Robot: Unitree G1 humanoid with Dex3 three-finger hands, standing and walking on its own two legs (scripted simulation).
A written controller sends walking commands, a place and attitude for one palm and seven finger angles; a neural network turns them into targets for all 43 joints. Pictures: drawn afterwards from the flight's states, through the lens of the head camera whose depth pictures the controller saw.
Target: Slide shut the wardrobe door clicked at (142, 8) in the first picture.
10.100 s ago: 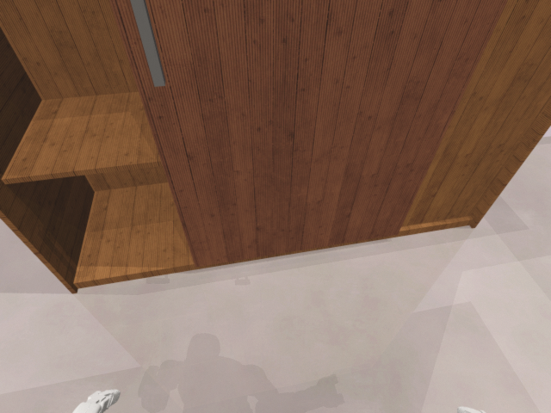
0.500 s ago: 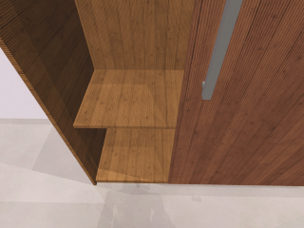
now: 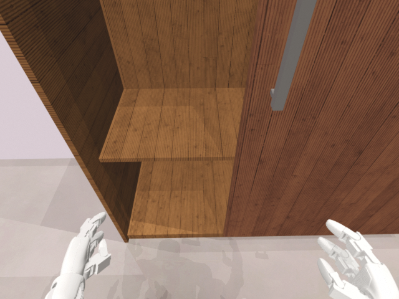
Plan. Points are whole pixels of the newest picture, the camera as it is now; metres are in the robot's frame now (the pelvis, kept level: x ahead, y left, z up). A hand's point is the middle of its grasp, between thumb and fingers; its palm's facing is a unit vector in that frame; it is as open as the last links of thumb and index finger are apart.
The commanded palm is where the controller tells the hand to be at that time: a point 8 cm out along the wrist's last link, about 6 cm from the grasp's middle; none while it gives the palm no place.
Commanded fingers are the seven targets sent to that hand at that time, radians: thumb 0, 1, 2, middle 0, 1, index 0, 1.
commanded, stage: raise the hand with hooked fingers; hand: right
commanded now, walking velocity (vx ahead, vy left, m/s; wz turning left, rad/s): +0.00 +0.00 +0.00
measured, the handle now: (295, 25) +0.52 -0.14 +0.31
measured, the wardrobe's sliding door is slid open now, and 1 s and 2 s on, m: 0.48 0.48 0.48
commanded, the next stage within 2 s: move the hooked fingers beside the handle in 1.66 s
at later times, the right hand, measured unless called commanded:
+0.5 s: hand (391, 204) +0.24 -0.26 +0.17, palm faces +0.03 +1.00 -0.09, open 11.7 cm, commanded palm +0.21 -0.30 +0.16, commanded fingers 0.00 0.22 -0.42 0.28 1.02 0.28 1.02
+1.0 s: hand out of the picture +0.25 -0.30 +0.24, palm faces +0.02 +0.98 -0.17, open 13.8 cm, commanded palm +0.21 -0.35 +0.26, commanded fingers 0.00 0.50 -0.30 0.30 1.20 0.30 1.20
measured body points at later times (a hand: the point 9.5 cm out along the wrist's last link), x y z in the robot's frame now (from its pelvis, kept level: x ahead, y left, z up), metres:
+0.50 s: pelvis +0.01 -0.01 +0.02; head +0.00 +0.00 +0.47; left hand +0.16 +0.22 -0.06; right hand +0.23 -0.32 +0.17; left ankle -0.03 +0.09 -0.70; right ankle +0.08 -0.12 -0.70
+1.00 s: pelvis +0.00 -0.03 +0.03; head -0.02 -0.01 +0.48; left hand +0.22 +0.16 -0.02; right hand +0.24 -0.35 +0.25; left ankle -0.03 +0.08 -0.70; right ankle +0.08 -0.12 -0.70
